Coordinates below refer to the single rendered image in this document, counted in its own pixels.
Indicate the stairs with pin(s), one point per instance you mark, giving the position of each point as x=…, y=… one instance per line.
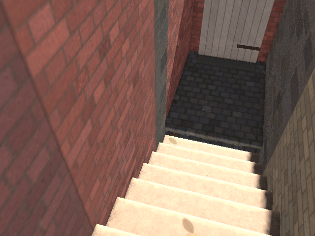
x=191, y=188

